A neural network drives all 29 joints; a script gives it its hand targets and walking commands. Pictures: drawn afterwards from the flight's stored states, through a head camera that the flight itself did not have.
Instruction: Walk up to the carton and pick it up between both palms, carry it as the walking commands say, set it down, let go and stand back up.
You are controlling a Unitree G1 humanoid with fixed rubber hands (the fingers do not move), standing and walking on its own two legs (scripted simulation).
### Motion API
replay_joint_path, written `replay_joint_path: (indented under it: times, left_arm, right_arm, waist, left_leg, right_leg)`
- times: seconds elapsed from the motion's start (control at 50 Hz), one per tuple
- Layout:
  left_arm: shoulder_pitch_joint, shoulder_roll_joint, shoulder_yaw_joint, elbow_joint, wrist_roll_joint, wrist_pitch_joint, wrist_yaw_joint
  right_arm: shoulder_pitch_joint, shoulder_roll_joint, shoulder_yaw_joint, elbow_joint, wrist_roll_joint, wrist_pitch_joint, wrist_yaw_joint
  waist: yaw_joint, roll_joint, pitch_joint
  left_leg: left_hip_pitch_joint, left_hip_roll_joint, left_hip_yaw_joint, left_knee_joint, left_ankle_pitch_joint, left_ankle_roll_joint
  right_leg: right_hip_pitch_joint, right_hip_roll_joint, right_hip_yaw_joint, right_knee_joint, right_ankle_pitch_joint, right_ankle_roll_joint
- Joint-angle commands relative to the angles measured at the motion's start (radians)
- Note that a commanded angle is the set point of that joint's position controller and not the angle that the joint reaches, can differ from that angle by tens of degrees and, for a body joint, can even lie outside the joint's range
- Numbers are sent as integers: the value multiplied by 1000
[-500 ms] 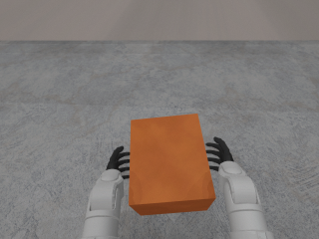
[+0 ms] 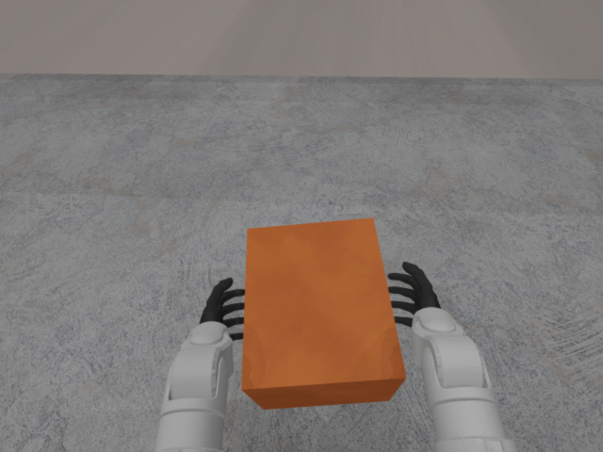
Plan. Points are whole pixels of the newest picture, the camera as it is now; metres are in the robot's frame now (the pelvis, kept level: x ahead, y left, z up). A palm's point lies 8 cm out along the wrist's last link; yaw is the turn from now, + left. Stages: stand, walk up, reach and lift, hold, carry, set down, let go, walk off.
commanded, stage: carry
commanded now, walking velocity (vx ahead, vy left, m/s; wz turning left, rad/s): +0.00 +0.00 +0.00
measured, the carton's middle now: (318, 314) +0.33 +0.00 -0.04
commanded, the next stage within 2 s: hold in 0.60 s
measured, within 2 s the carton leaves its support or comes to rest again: neither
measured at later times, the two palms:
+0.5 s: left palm (209, 330) +0.27 +0.15 +0.02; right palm (420, 316) +0.28 -0.13 +0.04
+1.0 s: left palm (224, 295) +0.30 +0.13 +0.06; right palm (432, 277) +0.32 -0.15 +0.07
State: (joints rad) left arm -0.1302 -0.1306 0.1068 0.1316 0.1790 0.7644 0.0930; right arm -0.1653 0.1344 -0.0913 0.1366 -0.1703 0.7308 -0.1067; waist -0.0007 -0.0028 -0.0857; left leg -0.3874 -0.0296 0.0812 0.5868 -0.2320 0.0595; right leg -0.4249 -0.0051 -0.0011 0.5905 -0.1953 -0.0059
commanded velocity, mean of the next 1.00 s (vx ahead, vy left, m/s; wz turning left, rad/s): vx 0.00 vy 0.00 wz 0.00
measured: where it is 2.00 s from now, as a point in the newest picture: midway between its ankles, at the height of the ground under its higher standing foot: outside the picture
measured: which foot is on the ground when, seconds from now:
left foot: down 0.00-1.00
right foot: down 0.00-1.00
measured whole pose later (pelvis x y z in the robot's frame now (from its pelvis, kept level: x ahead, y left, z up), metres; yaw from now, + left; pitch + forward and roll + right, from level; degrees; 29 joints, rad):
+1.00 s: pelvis +0.01 -0.01 +0.00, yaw +1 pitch -11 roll +1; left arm -0.40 -0.19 0.31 0.54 0.29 0.69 0.14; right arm -0.43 0.15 -0.32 0.53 -0.31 0.64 -0.05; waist -0.02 0.03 -0.03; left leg -0.10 -0.04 0.05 0.54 -0.26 0.05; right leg -0.14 0.01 0.01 0.56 -0.24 -0.01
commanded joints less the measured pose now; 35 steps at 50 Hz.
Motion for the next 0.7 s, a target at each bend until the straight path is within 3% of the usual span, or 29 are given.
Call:
replay_joint_path:
  times: [0.0, 0.02, 0.04, 0.08, 0.1, 0.12, 0.14, 0.18, 0.2, 0.22, 0.24, 0.26, 0.28, 0.34, 0.38, 0.4, 0.48, 0.54, 0.56, 0.58, 0.6, 0.62, 0.64, 0.66, 0.68]
  left_arm:
    - [-657, -910, -655, -254, -288, -104, -285]
    - [-670, -905, -651, -259, -287, -104, -285]
    - [-634, -923, -646, -231, -278, -100, -283]
    - [-637, -927, -657, -224, -283, -94, -285]
    - [-671, -898, -661, -261, -292, -99, -284]
    - [-661, -899, -674, -283, -292, -103, -281]
    - [-670, -910, -665, -281, -287, -102, -282]
    - [-663, -898, -645, -248, -277, -102, -285]
    - [-666, -917, -665, -268, -289, -105, -284]
    - [-656, -924, -660, -217, -283, -102, -288]
    - [-641, -909, -655, -233, -281, -102, -287]
    - [-678, -915, -660, -241, -287, -103, -286]
    - [-671, -942, -687, -265, -303, -109, -289]
    - [-678, -920, -668, -248, -288, -114, -288]
    - [-663, -915, -646, -219, -275, -108, -288]
    - [-652, -925, -668, -241, -289, -109, -290]
    - [-653, -923, -669, -241, -282, -105, -283]
    - [-660, -925, -680, -246, -290, -106, -289]
    - [-629, -935, -659, -201, -272, -107, -286]
    - [-635, -926, -654, -193, -272, -105, -287]
    - [-609, -1060, -657, -200, -291, -123, -257]
    - [-743, -1053, -696, -278, -321, -140, -247]
    - [-733, -1060, -646, -190, -287, -131, -246]
    - [-800, -1072, -628, -164, -281, -130, -241]
    - [-838, -1085, -637, -192, -297, -136, -234]
  right_arm:
    - [-531, 999, 678, -178, 285, -54, 288]
    - [-509, 1004, 668, -150, 276, -49, 287]
    - [-506, 1005, 675, -148, 286, -42, 291]
    - [-510, 999, 655, -149, 277, -42, 293]
    - [-473, 987, 651, -120, 273, -48, 291]
    - [-478, 1005, 671, -160, 288, -52, 292]
    - [-455, 1016, 659, -109, 274, -46, 293]
    - [-470, 1009, 656, -105, 265, -46, 292]
    - [-478, 1003, 658, -123, 266, -50, 294]
    - [-495, 1001, 653, -127, 274, -55, 293]
    - [-509, 1001, 668, -151, 281, -59, 292]
    - [-485, 1008, 639, -102, 262, -54, 293]
    - [-491, 1014, 658, -158, 270, -61, 295]
    - [-502, 999, 648, -141, 263, -67, 295]
    - [-508, 1000, 662, -130, 262, -58, 295]
    - [-502, 1016, 685, -153, 287, -60, 298]
    - [-470, 1012, 659, -117, 276, -58, 298]
    - [-467, 1008, 657, -128, 269, -57, 300]
    - [-517, 1007, 666, -139, 280, -63, 299]
    - [-517, 1001, 663, -137, 273, -60, 296]
    - [-534, 960, 627, -141, 259, -105, 335]
    - [-578, 955, 609, -160, 249, -124, 335]
    - [-623, 958, 597, -101, 252, -116, 343]
    - [-713, 950, 606, -108, 249, -124, 359]
    - [-750, 959, 625, -107, 267, -125, 369]
  waist:
    - [0, -21, -335]
    - [-1, -51, -350]
    - [-1, -37, -318]
    - [-2, 25, -325]
    - [-2, 18, -331]
    - [1, 32, -344]
    - [0, -10, -327]
    - [0, -28, -298]
    - [-1, -21, -329]
    - [1, 59, -303]
    - [4, 18, -332]
    - [1, 34, -331]
    - [-3, 17, -320]
    - [-1, 19, -327]
    - [3, -50, -315]
    - [0, -15, -334]
    - [1, 25, -340]
    - [0, 47, -326]
    - [3, 18, -306]
    - [2, 18, -319]
    - [16, 62, -433]
    - [-47, 68, -480]
    - [-19, 90, -412]
    - [-6, 69, -427]
    - [21, 86, -386]
  left_leg:
    - [120, 144, -149, -143, -6, 17]
    - [94, 141, -143, -123, 39, 18]
    - [100, 128, -135, -129, -5, 11]
    - [122, 134, -142, -152, 10, 13]
    - [118, 147, -155, -164, 10, 12]
    - [126, 146, -153, -168, 4, 15]
    - [115, 152, -159, -166, -19, 15]
    - [94, 164, -171, -173, -12, 24]
    - [108, 158, -168, -169, -37, 17]
    - [98, 153, -173, -200, -76, 15]
    - [106, 168, -191, -203, -86, 24]
    - [115, 152, -159, -180, -36, 15]
    - [108, 151, -153, -170, 12, 15]
    - [113, 152, -149, -153, 36, 13]
    - [106, 153, -161, -146, -10, 20]
    - [114, 151, -161, -153, -9, 21]
    - [118, 171, -185, -191, -16, 25]
    - [101, 154, -169, -192, -28, 14]
    - [104, 164, -186, -208, -41, 22]
    - [125, 171, -185, -208, -28, 24]
    - [440, 46, -334, -162, 138, -21]
    - [516, 40, -343, -128, 321, -37]
    - [427, 35, -330, -151, 261, -40]
    - [455, 52, -354, -178, 187, -44]
    - [427, 57, -349, -189, 140, -37]
  right_leg:
    - [159, -94, 97, -111, -3, -46]
    - [205, -100, 101, -107, 46, -44]
    - [178, -108, 106, -127, -12, -48]
    - [155, -98, 96, -99, 0, -39]
    - [153, -93, 93, -83, 6, -39]
    - [169, -87, 83, -70, 7, -40]
    - [160, -88, 82, -98, -19, -41]
    - [165, -80, 79, -99, 3, -38]
    - [163, -82, 80, -98, -18, -36]
    - [161, -74, 78, -76, -31, -38]
    - [159, -73, 83, -73, -20, -37]
    - [146, -74, 71, -78, -11, -33]
    - [162, -79, 79, -85, 19, -35]
    - [166, -96, 83, -92, 31, -39]
    - [159, -88, 90, -110, -15, -43]
    - [166, -87, 93, -94, -8, -41]
    - [172, -80, 79, -67, -1, -39]
    - [146, -64, 66, -63, -9, -35]
    - [145, -74, 70, -75, -18, -37]
    - [148, -54, 63, -53, -18, -33]
    - [291, 77, 142, -75, 86, -37]
    - [263, 63, 164, -77, 147, -41]
    - [277, 55, 167, -86, 111, -48]
    - [238, 49, 171, -85, 54, -47]
    - [234, 52, 155, -71, 22, -47]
